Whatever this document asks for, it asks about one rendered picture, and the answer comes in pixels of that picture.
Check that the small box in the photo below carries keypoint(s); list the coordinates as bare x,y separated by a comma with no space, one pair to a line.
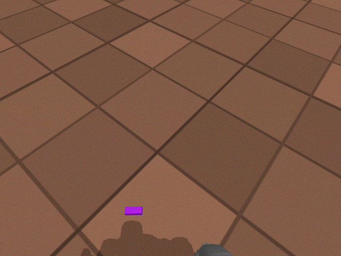
133,210

